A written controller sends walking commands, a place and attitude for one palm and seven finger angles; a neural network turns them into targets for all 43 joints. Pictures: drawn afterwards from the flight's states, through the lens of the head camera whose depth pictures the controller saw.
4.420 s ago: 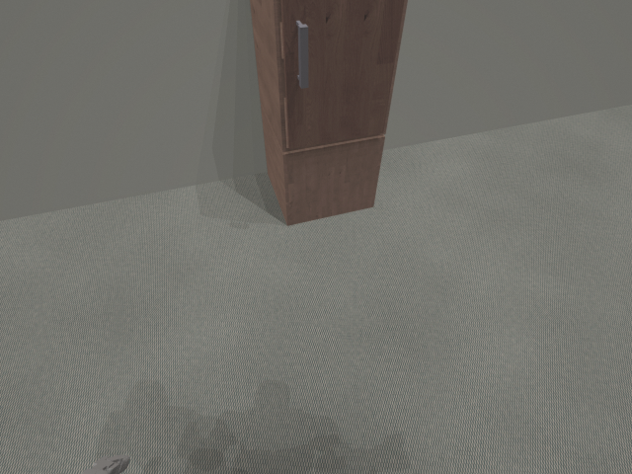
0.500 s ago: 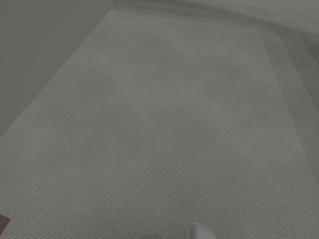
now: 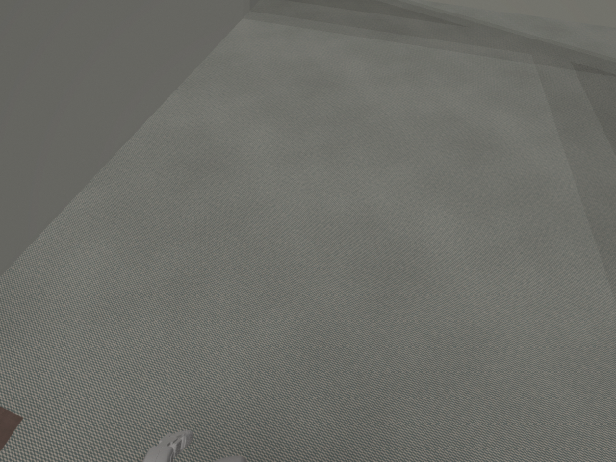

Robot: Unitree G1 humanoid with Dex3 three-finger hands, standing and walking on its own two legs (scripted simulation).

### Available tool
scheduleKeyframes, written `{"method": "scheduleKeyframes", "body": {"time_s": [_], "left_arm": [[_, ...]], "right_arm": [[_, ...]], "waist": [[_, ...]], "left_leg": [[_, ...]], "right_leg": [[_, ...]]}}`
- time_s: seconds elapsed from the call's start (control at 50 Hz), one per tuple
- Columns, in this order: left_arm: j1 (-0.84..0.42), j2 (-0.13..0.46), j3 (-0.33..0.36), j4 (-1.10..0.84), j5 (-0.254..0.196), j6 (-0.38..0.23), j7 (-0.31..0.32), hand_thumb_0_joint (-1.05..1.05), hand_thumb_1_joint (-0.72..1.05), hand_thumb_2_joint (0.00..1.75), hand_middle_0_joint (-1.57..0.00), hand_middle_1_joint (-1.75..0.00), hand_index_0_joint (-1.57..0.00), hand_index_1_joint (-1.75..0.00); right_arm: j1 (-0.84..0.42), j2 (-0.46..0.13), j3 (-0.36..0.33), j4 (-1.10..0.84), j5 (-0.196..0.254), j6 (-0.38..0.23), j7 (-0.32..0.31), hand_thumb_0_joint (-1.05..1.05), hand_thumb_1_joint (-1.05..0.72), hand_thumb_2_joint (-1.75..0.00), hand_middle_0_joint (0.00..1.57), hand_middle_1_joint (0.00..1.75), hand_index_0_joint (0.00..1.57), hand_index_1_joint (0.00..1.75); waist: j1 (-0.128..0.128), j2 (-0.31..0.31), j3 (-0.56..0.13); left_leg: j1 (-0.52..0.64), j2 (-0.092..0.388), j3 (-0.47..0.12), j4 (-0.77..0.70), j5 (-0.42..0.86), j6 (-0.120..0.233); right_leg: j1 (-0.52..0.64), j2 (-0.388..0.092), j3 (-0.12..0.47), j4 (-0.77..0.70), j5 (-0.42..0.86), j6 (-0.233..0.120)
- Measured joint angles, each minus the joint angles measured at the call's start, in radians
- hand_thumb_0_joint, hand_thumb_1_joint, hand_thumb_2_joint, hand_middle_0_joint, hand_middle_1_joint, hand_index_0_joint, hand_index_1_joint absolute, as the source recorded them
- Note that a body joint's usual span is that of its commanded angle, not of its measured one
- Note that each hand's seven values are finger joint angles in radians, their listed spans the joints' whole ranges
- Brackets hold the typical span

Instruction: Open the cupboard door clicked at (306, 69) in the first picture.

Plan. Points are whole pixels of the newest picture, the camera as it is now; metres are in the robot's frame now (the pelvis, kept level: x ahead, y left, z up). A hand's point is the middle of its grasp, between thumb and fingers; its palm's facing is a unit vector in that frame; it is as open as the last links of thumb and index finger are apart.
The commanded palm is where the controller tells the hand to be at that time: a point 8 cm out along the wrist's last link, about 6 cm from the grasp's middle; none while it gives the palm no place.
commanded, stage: turn to face it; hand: left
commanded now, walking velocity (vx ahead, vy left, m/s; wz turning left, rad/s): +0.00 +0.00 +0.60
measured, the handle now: out of the picture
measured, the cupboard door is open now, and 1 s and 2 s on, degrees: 0 0 0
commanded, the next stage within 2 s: none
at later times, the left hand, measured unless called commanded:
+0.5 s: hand out of the picture +0.02 +0.22 -0.14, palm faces +0.30 -0.91 -0.29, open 7.4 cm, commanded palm none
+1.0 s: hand out of the picture -0.14 +0.13 -0.16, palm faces +0.61 -0.75 -0.25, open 7.4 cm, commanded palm none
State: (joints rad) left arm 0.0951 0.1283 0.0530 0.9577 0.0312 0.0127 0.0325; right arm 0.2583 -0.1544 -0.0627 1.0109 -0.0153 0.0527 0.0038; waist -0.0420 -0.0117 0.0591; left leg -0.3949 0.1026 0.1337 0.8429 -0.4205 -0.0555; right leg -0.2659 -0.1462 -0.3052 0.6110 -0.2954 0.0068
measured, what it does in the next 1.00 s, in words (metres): steps on the spot, turning left: left foot, then right foot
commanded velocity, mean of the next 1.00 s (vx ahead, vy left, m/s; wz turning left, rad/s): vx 0.00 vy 0.00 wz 0.60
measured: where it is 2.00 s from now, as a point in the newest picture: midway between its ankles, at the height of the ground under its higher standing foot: outside the picture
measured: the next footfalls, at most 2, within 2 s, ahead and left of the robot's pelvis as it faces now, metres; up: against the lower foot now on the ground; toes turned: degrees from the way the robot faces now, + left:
left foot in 0.04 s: +0.07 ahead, +0.11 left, +0.00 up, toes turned +11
right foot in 0.56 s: +0.04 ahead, -0.14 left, +0.00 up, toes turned +17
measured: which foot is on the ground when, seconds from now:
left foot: up 0.00-0.02, down 0.04-0.56, up 0.58-1.00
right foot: down 0.00-0.04, up 0.06-0.54, down 0.56-1.00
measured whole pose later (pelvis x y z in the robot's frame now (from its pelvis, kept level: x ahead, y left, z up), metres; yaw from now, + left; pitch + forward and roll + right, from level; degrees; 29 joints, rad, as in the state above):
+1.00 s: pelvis -0.05 -0.05 +0.01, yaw +36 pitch +0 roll +1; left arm 0.27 0.21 0.05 0.92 0.03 0.02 0.02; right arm 0.12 -0.26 -0.07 0.93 -0.01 0.08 0.03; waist 0.03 -0.02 0.11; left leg -0.31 0.04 0.09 0.69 -0.39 -0.06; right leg -0.23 -0.18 -0.30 0.60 -0.34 0.02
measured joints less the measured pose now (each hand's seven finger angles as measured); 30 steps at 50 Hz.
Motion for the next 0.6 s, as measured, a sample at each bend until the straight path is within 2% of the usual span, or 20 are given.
{"method": "scheduleKeyframes", "body": {"time_s": [0.02,0.04,0.06,0.1,0.16,0.22,0.34,0.46,0.54,0.56,0.6], "left_arm": [[0.005,0.009,0.004,-0.002,-0.001,0.006,-0.001,-0.02,0.92,0.90,-0.21,-0.30,-0.20,-0.30],[0.014,0.018,0.009,-0.006,-0.005,0.013,-0.003,-0.01,0.91,0.90,-0.21,-0.30,-0.20,-0.30],[0.019,0.033,0.016,-0.008,-0.010,0.023,-0.004,-0.01,0.91,0.90,-0.21,-0.30,-0.20,-0.30],[0.029,0.064,0.031,-0.008,-0.010,0.046,-0.006,-0.01,0.91,0.90,-0.20,-0.30,-0.20,-0.30],[0.038,0.096,0.049,0.001,-0.004,0.060,-0.013,0.00,0.92,0.90,-0.20,-0.30,-0.20,-0.29],[0.055,0.115,0.054,-0.001,-0.005,0.053,-0.019,0.00,0.92,0.90,-0.20,-0.30,-0.20,-0.29],[0.079,0.134,0.053,-0.007,-0.011,0.055,-0.014,0.00,0.91,0.90,-0.20,-0.30,-0.19,-0.29],[0.061,0.117,0.038,-0.029,-0.017,0.054,-0.011,0.00,0.91,0.90,-0.20,-0.30,-0.19,-0.29],[0.060,0.090,0.022,-0.059,-0.024,0.036,-0.013,0.00,0.91,0.90,-0.20,-0.30,-0.20,-0.29],[0.069,0.085,0.019,-0.069,-0.021,0.028,-0.013,0.00,0.91,0.90,-0.20,-0.30,-0.20,-0.29],[0.080,0.064,0.007,-0.073,-0.012,0.022,-0.010,0.00,0.91,0.90,-0.20,-0.30,-0.20,-0.29]], "right_arm": [[-0.004,-0.010,-0.003,-0.013,-0.001,-0.004,0.002,0.01,-0.92,-0.90,0.20,0.30,0.20,0.30],[-0.004,-0.022,-0.007,-0.027,-0.003,-0.011,0.004,0.01,-0.92,-0.90,0.20,0.30,0.20,0.30],[-0.010,-0.027,-0.012,-0.035,-0.006,-0.018,0.003,0.01,-0.92,-0.90,0.20,0.30,0.20,0.30],[-0.023,-0.032,-0.013,-0.051,-0.012,-0.028,0.001,0.01,-0.92,-0.90,0.20,0.30,0.20,0.30],[-0.024,-0.040,-0.009,-0.064,-0.012,-0.036,-0.011,0.01,-0.92,-0.90,0.20,0.30,0.20,0.30],[-0.021,-0.048,-0.003,-0.067,-0.008,-0.036,-0.016,0.01,-0.92,-0.90,0.20,0.30,0.20,0.30],[-0.025,-0.053,0.000,-0.074,-0.005,-0.031,-0.010,0.01,-0.91,-0.90,0.20,0.30,0.20,0.30],[-0.046,-0.061,-0.003,-0.082,-0.007,-0.015,0.001,0.01,-0.91,-0.90,0.21,0.30,0.20,0.30],[-0.057,-0.077,-0.014,-0.087,-0.008,0.004,0.008,0.01,-0.91,-0.90,0.21,0.30,0.20,0.30],[-0.056,-0.081,-0.019,-0.090,-0.005,0.010,0.010,0.01,-0.91,-0.90,0.21,0.30,0.20,0.30],[-0.061,-0.095,-0.033,-0.086,-0.003,0.022,0.009,0.01,-0.91,-0.90,0.20,0.30,0.20,0.30]], "waist": [[0.002,-0.004,0.001],[0.003,-0.003,-0.002],[0.004,-0.016,0.000],[0.006,-0.031,0.011],[0.010,-0.030,0.017],[0.020,-0.019,0.014],[0.024,0.004,-0.005],[0.013,0.030,-0.007],[0.011,0.055,-0.011],[0.015,0.056,-0.017],[0.021,0.074,-0.013]], "left_leg": [[0.019,-0.003,0.005,-0.063,0.042,0.002],[0.036,-0.007,0.002,-0.124,0.072,0.023],[0.020,-0.020,-0.001,-0.112,0.069,0.057],[0.000,-0.037,-0.006,-0.097,0.071,0.102],[0.012,-0.061,-0.026,-0.176,0.128,0.115],[0.040,-0.085,-0.049,-0.278,0.190,0.120],[0.066,-0.117,-0.108,-0.378,0.260,0.118],[0.046,-0.141,-0.178,-0.382,0.292,0.096],[0.011,-0.159,-0.230,-0.355,0.304,0.065],[-0.009,-0.167,-0.238,-0.327,0.288,0.056],[-0.072,-0.174,-0.234,-0.155,0.108,0.034]], "right_leg": [[-0.009,-0.010,-0.011,0.028,-0.014,0.008],[-0.026,-0.021,-0.021,0.067,-0.033,0.016],[-0.056,-0.029,-0.002,0.126,-0.096,0.032],[-0.138,-0.001,0.099,0.304,-0.208,0.045],[-0.233,0.041,0.197,0.515,-0.153,0.057],[-0.263,0.057,0.247,0.565,-0.076,0.070],[-0.208,0.069,0.290,0.438,-0.078,0.087],[-0.127,0.096,0.303,0.264,-0.132,0.079],[-0.026,0.123,0.291,0.038,-0.085,0.056],[0.004,0.121,0.283,-0.043,-0.051,0.031],[0.009,0.117,0.254,-0.040,-0.021,-0.011]]}}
